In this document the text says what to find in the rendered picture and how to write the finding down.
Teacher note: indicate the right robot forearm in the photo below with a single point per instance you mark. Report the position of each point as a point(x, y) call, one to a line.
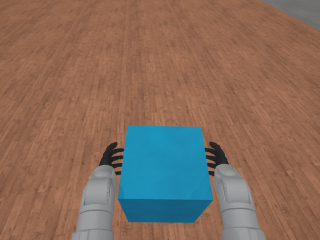
point(236, 205)

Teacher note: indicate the robot left hand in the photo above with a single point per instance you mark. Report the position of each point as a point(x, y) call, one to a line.
point(107, 158)

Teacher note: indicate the carton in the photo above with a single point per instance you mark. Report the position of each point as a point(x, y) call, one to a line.
point(164, 175)

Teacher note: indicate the left robot forearm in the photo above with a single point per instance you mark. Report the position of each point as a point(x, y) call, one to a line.
point(97, 206)

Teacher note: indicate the robot right hand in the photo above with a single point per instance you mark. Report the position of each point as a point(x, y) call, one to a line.
point(219, 157)

